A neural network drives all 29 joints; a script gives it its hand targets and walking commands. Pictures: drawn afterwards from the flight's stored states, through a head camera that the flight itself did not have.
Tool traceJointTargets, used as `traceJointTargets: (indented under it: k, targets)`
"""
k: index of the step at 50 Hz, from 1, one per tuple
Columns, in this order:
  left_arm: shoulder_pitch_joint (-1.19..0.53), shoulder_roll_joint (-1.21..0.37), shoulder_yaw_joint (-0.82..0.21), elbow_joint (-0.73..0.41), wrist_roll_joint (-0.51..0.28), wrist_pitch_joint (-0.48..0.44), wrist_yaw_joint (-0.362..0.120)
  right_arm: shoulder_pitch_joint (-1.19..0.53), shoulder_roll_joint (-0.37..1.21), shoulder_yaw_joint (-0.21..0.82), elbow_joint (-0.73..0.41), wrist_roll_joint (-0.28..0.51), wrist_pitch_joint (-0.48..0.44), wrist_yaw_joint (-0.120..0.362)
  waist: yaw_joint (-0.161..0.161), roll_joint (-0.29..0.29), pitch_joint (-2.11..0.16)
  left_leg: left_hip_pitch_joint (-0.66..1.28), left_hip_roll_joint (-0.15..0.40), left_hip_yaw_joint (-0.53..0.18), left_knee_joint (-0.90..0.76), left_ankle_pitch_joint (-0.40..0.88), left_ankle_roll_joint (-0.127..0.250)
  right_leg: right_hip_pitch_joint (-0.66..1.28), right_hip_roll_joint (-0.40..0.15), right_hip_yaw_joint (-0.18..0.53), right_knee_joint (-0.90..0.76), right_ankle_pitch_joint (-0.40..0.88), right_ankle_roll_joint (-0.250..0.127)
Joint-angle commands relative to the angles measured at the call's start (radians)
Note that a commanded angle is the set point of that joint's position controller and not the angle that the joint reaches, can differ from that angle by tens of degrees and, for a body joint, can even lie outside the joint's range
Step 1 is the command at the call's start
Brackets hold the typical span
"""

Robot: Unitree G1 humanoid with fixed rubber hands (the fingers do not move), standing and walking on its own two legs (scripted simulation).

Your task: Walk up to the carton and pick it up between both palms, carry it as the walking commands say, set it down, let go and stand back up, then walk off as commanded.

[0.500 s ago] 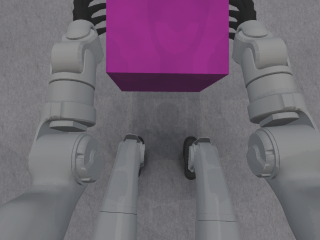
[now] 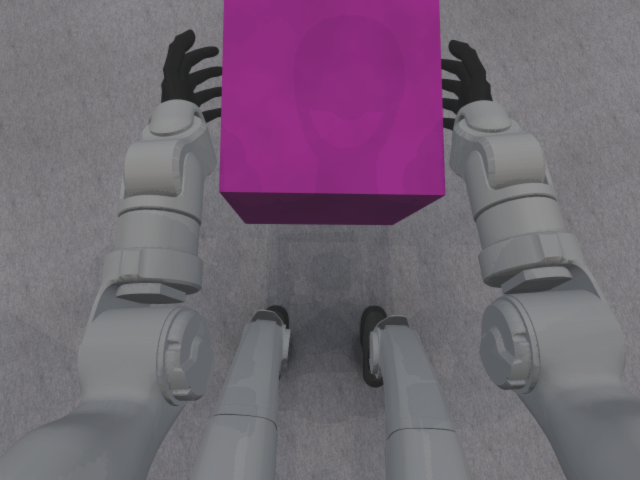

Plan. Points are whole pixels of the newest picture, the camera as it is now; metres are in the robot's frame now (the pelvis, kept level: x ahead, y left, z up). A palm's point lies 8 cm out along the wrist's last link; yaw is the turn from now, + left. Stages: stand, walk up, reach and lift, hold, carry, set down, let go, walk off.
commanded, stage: reach and lift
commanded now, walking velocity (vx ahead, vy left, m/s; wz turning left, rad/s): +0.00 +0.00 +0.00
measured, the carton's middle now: (325, 100) +0.55 +0.04 -0.09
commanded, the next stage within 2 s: none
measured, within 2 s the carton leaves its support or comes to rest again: neither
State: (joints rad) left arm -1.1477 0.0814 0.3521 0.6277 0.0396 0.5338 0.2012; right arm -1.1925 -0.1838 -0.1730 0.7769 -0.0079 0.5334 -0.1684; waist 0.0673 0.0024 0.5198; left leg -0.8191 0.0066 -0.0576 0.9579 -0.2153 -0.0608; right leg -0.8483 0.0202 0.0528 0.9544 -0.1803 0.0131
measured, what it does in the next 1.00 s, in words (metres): rises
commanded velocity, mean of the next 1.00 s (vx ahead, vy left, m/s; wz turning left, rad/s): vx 0.00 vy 0.00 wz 0.00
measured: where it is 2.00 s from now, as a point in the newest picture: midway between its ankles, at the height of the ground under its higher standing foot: (322, 360)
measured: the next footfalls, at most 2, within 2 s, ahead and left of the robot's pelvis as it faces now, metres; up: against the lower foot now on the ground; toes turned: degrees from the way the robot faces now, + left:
none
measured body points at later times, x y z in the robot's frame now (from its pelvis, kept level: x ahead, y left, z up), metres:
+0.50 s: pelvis +0.10 +0.00 +0.06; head +0.13 -0.01 +0.51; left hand +0.49 +0.18 +0.12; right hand +0.51 -0.13 +0.11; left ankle +0.16 +0.15 -0.66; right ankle +0.18 -0.12 -0.66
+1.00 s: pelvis +0.15 +0.01 +0.09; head +0.11 +0.00 +0.54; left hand +0.46 +0.18 +0.15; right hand +0.48 -0.12 +0.12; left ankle +0.16 +0.15 -0.66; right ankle +0.18 -0.12 -0.66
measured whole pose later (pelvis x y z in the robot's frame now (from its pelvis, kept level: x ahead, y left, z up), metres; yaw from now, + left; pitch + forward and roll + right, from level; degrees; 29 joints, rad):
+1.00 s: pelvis +0.15 +0.01 +0.09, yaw +0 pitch +4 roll +0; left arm -0.39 -0.19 0.29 0.34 0.35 0.77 0.09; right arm -0.38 0.11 -0.24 0.46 -0.28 0.72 -0.05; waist 0.07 0.00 -0.19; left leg -0.24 0.01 -0.06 0.33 -0.15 -0.04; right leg -0.28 0.00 0.05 0.35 -0.14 0.01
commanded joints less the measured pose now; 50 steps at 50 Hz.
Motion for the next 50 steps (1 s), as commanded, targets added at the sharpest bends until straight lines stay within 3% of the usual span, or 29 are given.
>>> traceJointTargets:
  k: [1,4,5,6,7,9,10,12,13,14,15,16,18,19,24,25,26,27,30,32,35,36,37,41,42,44,50]
  targets:
    - [-0.586,-1.259,-0.53,-0.1,-0.095,-0.024,-0.516,-0.801,1.262,0.329,-0.345,0.136,-0.119,0.52,0.01,0.022,-2.302,0.639,-0.116,0.024,-0.257,-0.128,0.04,0.586,0.102,-0.036,-0.216,-0.172,-0.027]
    - [-0.474,-1.258,-0.453,0.04,-0.034,-0.021,-0.531,-0.712,1.269,0.27,-0.23,0.084,-0.115,0.533,0.014,0.005,-2.099,0.559,-0.113,0.045,-0.286,-0.155,0.046,0.56,0.09,-0.033,-0.26,-0.207,-0.024]
    - [-0.46,-1.256,-0.442,0.028,-0.023,-0.022,-0.535,-0.689,1.254,0.254,-0.236,0.069,-0.114,0.54,0.011,0.01,-2.103,0.594,-0.11,0.043,-0.3,-0.154,0.044,0.569,0.096,-0.042,-0.263,-0.196,-0.027]
    - [-0.404,-1.258,-0.425,0.052,0.004,-0.019,-0.54,-0.683,1.249,0.258,-0.248,0.067,-0.116,0.544,0.031,0.0,-2.086,0.601,-0.108,0.045,-0.307,-0.108,0.052,0.596,0.095,-0.031,-0.28,-0.163,-0.027]
    - [-0.417,-1.261,-0.438,0.003,-0.01,-0.022,-0.542,-0.673,1.242,0.258,-0.267,0.062,-0.117,0.545,0.013,0.015,-2.103,0.625,-0.111,0.047,-0.307,-0.076,0.048,0.612,0.094,-0.036,-0.275,-0.122,-0.029]
    - [-0.391,-1.265,-0.452,-0.011,0.0,-0.021,-0.544,-0.673,1.223,0.274,-0.31,0.063,-0.125,0.545,0.019,0.021,-2.075,0.656,-0.105,0.041,-0.314,-0.02,0.049,0.627,0.088,-0.019,-0.298,-0.081,-0.034]
    - [-0.374,-1.276,-0.468,-0.031,-0.009,-0.021,-0.541,-0.676,1.229,0.287,-0.349,0.067,-0.128,0.543,0.002,0.006,-2.07,0.679,-0.101,0.029,-0.329,0.002,0.052,0.641,0.094,-0.033,-0.293,-0.043,-0.031]
    - [-0.287,-1.286,-0.42,0.048,0.024,-0.018,-0.547,-0.637,1.245,0.287,-0.311,0.051,-0.124,0.541,0.03,-0.003,-1.901,0.604,-0.102,0.052,-0.351,0.014,0.049,0.633,0.086,-0.026,-0.331,-0.052,-0.026]
    - [-0.27,-1.292,-0.406,0.034,0.024,-0.021,-0.545,-0.581,1.24,0.272,-0.283,0.03,-0.121,0.541,0.015,-0.007,-1.846,0.619,-0.1,0.041,-0.362,0.015,0.051,0.622,0.083,-0.023,-0.345,-0.054,-0.031]
    - [-0.234,-1.295,-0.391,0.057,0.041,-0.014,-0.548,-0.52,1.253,0.252,-0.235,0.017,-0.115,0.54,0.024,0.011,-1.75,0.588,-0.099,0.053,-0.376,0.025,0.047,0.626,0.08,-0.023,-0.366,-0.043,-0.034]
    - [-0.155,-1.293,-0.346,0.107,0.075,-0.007,-0.548,-0.478,1.254,0.226,-0.211,-0.002,-0.108,0.542,0.03,-0.003,-1.64,0.575,-0.098,0.051,-0.389,0.021,0.053,0.593,0.084,-0.029,-0.371,-0.047,-0.029]
    - [-0.165,-1.292,-0.339,0.09,0.077,-0.005,-0.547,-0.431,1.24,0.2,-0.185,-0.012,-0.102,0.544,0.011,0.004,-1.544,0.572,-0.092,0.054,-0.402,0.014,0.051,0.563,0.082,-0.033,-0.375,-0.052,-0.028]
    - [-0.024,-1.232,-0.206,0.195,0.166,0.027,-0.543,-0.257,1.232,0.104,-0.055,-0.086,-0.063,0.549,0.053,-0.006,-1.29,0.517,-0.093,0.088,-0.453,-0.055,0.058,0.527,0.077,-0.033,-0.432,-0.142,-0.028]
    - [-0.024,-1.219,-0.178,0.2,0.174,0.033,-0.548,-0.248,1.228,0.076,-0.053,-0.104,-0.055,0.551,0.046,0.0,-1.235,0.53,-0.093,0.093,-0.484,-0.108,0.061,0.535,0.075,-0.033,-0.456,-0.191,-0.026]
    - [0.055,-1.148,-0.11,0.254,0.243,0.09,-0.553,-0.111,1.142,-0.02,0.008,-0.151,-0.003,0.558,0.041,0.019,-1.08,0.651,-0.094,0.11,-0.586,-0.137,0.059,0.56,0.078,-0.043,-0.555,-0.249,-0.013]
    - [0.07,-1.152,-0.124,0.206,0.223,0.094,-0.551,-0.099,1.138,0.022,-0.033,-0.142,0.003,0.556,0.043,0.005,-1.092,0.683,-0.096,0.107,-0.596,-0.083,0.057,0.606,0.08,-0.046,-0.559,-0.202,-0.012]
    - [0.073,-1.177,-0.173,0.166,0.196,0.101,-0.549,-0.086,1.117,0.05,-0.071,-0.122,0.001,0.553,0.029,0.03,-1.103,0.716,-0.097,0.104,-0.602,0.003,0.047,0.642,0.084,-0.044,-0.559,-0.117,-0.015]
    - [0.109,-1.189,-0.205,0.123,0.172,0.105,-0.542,-0.083,1.139,0.12,-0.135,-0.095,0.005,0.55,0.041,0.016,-1.128,0.769,-0.095,0.1,-0.594,0.1,0.05,0.685,0.081,-0.034,-0.56,-0.025,-0.014]
    - [0.133,-1.228,-0.385,-0.058,0.078,0.122,-0.532,-0.075,1.195,0.298,-0.32,-0.012,0.015,0.537,0.045,0.024,-1.222,0.839,-0.111,0.087,-0.599,0.336,0.029,0.834,0.089,-0.025,-0.559,0.235,-0.006]
    - [0.108,-1.288,-0.541,-0.246,-0.022,0.125,-0.524,0.007,1.254,0.395,-0.427,0.037,0.025,0.523,-0.005,0.031,-1.3,0.905,-0.111,0.062,-0.583,0.51,0.012,0.891,0.091,-0.018,-0.552,0.388,-0.01]
    - [0.184,-1.356,-0.68,-0.391,-0.09,0.146,-0.505,0.047,1.295,0.473,-0.59,0.079,0.037,0.502,-0.024,0.068,-1.369,0.973,-0.094,0.02,-0.57,0.754,-0.019,0.919,0.108,-0.013,-0.555,0.469,-0.007]
    - [0.207,-1.369,-0.702,-0.418,-0.103,0.155,-0.5,0.106,1.317,0.476,-0.584,0.07,0.05,0.497,-0.04,0.039,-1.348,0.977,-0.092,0.014,-0.577,0.79,-0.022,0.914,0.11,-0.02,-0.565,0.484,-0.004]
    - [0.216,-1.359,-0.708,-0.45,-0.096,0.163,-0.492,0.148,1.319,0.458,-0.565,0.067,0.063,0.499,-0.037,0.064,-1.318,0.983,-0.095,0.007,-0.59,0.786,-0.026,0.894,0.112,-0.02,-0.578,0.458,-0.001]
    - [0.368,-1.361,-0.703,-0.422,-0.08,0.198,-0.486,0.234,1.357,0.482,-0.622,0.066,0.1,0.501,-0.005,0.032,-1.237,0.959,-0.11,0.004,-0.62,0.733,-0.011,0.931,0.107,-0.028,-0.6,0.485,0.012]
    - [0.359,-1.368,-0.708,-0.448,-0.091,0.201,-0.487,0.273,1.365,0.467,-0.597,0.056,0.113,0.502,-0.026,0.031,-1.249,0.961,-0.111,0.001,-0.619,0.75,-0.013,0.938,0.106,-0.025,-0.605,0.504,0.015]
    - [0.394,-1.345,-0.655,-0.372,-0.061,0.216,-0.494,0.305,1.325,0.409,-0.543,0.017,0.127,0.509,-0.025,0.036,-1.15,0.932,-0.11,0.006,-0.636,0.694,-0.012,0.911,0.108,-0.03,-0.619,0.457,0.014]
    - [0.314,-1.34,-0.556,-0.234,-0.015,0.205,-0.524,0.129,1.252,0.344,-0.539,-0.02,0.114,0.52,-0.05,0.041,-1.043,0.807,-0.12,0.015,-0.652,0.321,0.008,0.902,0.095,-0.037,-0.624,0.237,0.001]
